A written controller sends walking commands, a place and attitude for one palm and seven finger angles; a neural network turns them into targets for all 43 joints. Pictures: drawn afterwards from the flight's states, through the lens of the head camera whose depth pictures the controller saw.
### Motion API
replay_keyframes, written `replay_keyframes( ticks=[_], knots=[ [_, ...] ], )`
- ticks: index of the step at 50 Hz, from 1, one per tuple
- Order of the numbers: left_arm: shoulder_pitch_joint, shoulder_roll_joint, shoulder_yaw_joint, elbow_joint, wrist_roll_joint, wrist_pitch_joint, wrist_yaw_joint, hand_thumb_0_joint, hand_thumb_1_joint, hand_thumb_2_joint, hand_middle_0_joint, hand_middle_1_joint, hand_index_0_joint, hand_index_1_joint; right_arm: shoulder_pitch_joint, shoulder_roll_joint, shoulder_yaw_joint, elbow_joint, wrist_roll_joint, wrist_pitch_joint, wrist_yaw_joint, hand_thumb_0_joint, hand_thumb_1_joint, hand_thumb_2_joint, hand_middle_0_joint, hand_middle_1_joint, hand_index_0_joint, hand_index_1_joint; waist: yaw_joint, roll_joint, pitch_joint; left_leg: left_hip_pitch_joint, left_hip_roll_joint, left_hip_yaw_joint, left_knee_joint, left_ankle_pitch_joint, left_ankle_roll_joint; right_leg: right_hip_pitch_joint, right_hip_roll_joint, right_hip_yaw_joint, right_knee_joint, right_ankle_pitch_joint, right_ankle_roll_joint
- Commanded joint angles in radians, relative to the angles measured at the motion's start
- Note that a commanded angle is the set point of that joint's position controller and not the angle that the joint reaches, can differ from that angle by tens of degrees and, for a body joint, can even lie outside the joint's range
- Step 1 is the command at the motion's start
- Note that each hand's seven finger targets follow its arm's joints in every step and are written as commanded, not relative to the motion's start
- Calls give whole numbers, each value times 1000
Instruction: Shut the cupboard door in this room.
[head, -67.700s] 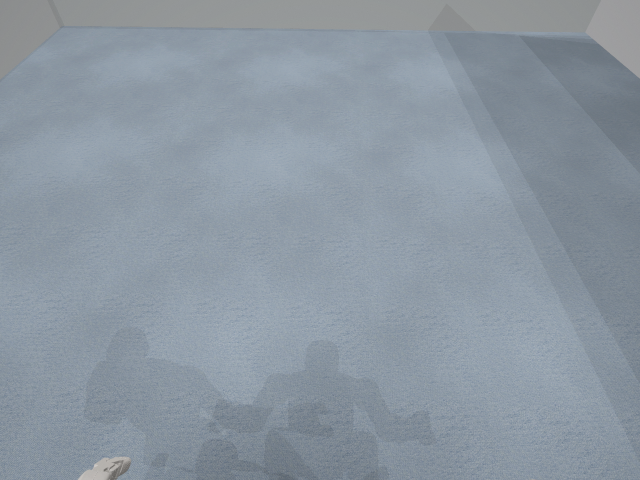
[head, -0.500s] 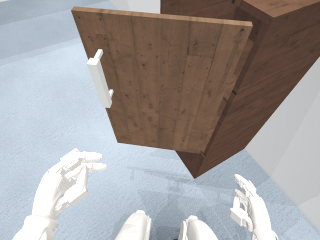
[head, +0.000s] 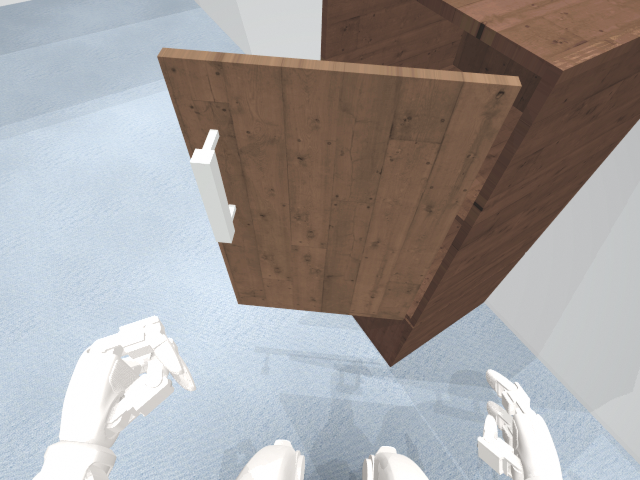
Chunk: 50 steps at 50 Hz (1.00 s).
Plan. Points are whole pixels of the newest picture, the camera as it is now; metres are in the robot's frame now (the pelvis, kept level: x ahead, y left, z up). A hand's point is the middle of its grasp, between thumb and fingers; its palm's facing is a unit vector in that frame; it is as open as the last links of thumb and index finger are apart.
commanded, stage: raise the hand and make a fist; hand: left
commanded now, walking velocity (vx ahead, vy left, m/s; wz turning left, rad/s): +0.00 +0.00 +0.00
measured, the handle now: (219, 189) +0.46 +0.18 +0.07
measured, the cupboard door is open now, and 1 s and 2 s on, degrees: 52 52 52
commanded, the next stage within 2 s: bring the fist close to the handle in 0.76 s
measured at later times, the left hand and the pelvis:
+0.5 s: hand (152, 360) +0.23 +0.19 +0.08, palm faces -0.02 -1.00 -0.03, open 3.1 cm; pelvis +0.00 +0.00 +0.01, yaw +0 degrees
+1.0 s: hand (175, 356) +0.23 +0.17 +0.07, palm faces -0.02 -1.00 -0.04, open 3.1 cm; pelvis +0.00 -0.01 +0.01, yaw +1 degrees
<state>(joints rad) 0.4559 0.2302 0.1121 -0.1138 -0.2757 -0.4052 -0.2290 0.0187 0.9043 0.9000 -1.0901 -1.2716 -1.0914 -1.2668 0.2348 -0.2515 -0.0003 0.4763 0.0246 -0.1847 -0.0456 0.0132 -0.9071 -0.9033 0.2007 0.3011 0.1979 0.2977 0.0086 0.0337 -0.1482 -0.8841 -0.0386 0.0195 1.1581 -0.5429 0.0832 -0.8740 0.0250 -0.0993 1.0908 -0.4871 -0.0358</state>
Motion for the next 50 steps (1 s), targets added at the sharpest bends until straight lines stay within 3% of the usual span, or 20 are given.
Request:
replay_keyframes(
  ticks=[1,3,5,14,16,19,27,34,37,43,47,50],
  knots=[
    [-17,101,53,-210,-4,-40,1,0,900,900,-1263,-1460,-1263,-1460,-7,-128,-44,-165,0,-33,0,0,-900,-900,200,300,200,300,-7,34,-206,214,50,-138,-242,361,-104,134,11,19,-115,190,-2],
    [-34,101,54,-215,-8,-27,-2,0,900,900,-1300,-1500,-1300,-1500,-7,-128,-40,-172,2,-29,2,0,-900,-900,200,300,200,300,-5,61,-193,230,52,-148,-260,352,-115,130,12,14,-124,176,-3],
    [-56,129,77,-218,-6,-21,1,0,900,900,-1300,-1500,-1300,-1500,-3,-132,-37,-170,0,-24,0,0,-900,-900,200,300,200,300,-7,42,-196,232,54,-154,-261,354,-114,140,16,16,-126,181,-5],
    [-130,137,87,-189,-17,5,-18,0,900,900,-1300,-1500,-1300,-1500,-3,-136,-26,-175,5,-23,0,0,-900,-900,200,300,200,300,-13,46,-168,242,53,-170,-305,265,-120,153,16,14,-159,145,-6],
    [-130,151,106,-192,-25,9,-22,0,900,900,-1300,-1500,-1300,-1500,-2,-135,-25,-171,5,-27,-2,0,-900,-900,200,300,200,300,-7,54,-192,243,46,-149,-294,307,-114,189,14,22,-168,177,-7],
    [-131,142,110,-155,-36,18,-28,0,900,900,-1300,-1500,-1300,-1500,-2,-135,-23,-167,6,-30,-2,0,-900,-900,200,300,200,300,-6,18,-167,219,42,-146,-303,274,-111,202,14,21,-182,160,-6],
    [-120,149,112,-160,-34,5,-25,0,900,900,-1300,-1500,-1300,-1500,-1,-135,-28,-163,3,-38,2,0,-900,-900,200,300,200,300,-2,37,-182,208,36,-116,-277,316,-100,227,8,37,-180,198,-7],
    [-118,143,107,-150,-35,-13,-17,0,900,900,-1300,-1500,-1300,-1500,-9,-133,-27,-162,3,-33,3,0,-900,-900,200,300,200,300,-9,29,-159,167,31,-103,-265,243,-83,219,5,57,-195,146,-4],
    [-122,152,108,-176,-30,-13,-15,0,900,900,-1300,-1500,-1300,-1500,-6,-133,-28,-165,4,-32,2,0,-900,-900,200,300,200,300,-8,38,-187,181,32,-101,-261,282,-80,242,5,60,-188,186,-5],
    [-122,142,106,-147,-38,-2,-24,0,900,900,-1300,-1500,-1300,-1500,-5,-131,-25,-163,5,-26,-2,0,-900,-900,200,300,200,300,-18,-13,-164,144,29,-90,-242,250,-68,244,1,74,-204,166,2],
    [-254,143,92,-134,-30,-6,-24,0,900,900,-1300,-1500,-1300,-1500,-7,-132,-20,-148,3,-26,-8,0,-900,-900,200,300,200,300,-33,13,-165,136,30,-91,-226,234,-65,224,-1,83,-197,147,2],
    [-279,152,92,-127,-27,1,-23,0,900,900,-1300,-1500,-1300,-1500,-6,-135,-21,-144,5,-29,-10,0,-900,-900,200,300,200,300,-25,27,-196,152,29,-92,-228,244,-62,235,0,87,-198,158,0]
  ],
)
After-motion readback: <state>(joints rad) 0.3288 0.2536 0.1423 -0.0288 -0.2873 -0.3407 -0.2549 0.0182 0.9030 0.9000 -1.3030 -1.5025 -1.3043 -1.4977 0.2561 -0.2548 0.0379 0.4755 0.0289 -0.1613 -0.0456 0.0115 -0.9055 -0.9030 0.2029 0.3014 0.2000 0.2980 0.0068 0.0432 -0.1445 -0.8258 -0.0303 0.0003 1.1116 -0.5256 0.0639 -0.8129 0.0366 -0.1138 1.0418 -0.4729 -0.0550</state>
